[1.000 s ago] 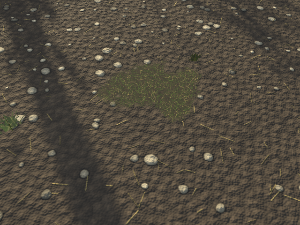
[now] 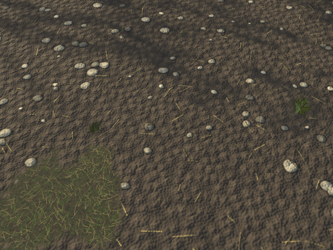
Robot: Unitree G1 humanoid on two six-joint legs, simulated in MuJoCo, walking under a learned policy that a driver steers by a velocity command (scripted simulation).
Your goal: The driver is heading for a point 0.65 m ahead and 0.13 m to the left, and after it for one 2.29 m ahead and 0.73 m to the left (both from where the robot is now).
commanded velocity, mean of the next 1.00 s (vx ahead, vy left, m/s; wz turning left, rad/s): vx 0.35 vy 0.00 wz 0.18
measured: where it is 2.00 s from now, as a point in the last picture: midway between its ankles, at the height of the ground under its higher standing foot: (167, 236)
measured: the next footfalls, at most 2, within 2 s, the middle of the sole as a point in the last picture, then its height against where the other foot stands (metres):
right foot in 0.46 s outside the picture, level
left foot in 0.94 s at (161, 249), level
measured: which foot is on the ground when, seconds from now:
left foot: down 0.00-0.46, up 0.48-0.92, down 0.94-1.00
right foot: up 0.00-0.44, down 0.46-0.94, up 0.96-1.00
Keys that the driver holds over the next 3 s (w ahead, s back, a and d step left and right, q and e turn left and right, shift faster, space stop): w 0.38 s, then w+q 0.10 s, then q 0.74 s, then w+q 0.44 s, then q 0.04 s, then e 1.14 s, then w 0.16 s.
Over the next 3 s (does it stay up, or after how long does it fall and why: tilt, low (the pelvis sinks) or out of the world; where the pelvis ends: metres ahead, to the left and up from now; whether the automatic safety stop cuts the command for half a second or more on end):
stays up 0.56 0.12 0.02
